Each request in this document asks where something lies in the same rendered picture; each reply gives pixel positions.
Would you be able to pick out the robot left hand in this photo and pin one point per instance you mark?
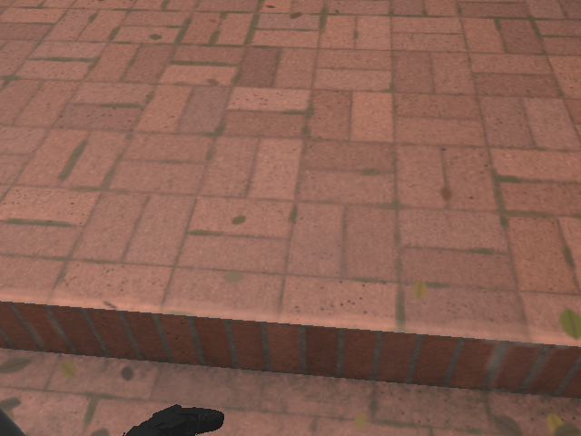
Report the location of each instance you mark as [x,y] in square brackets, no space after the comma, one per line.
[178,421]

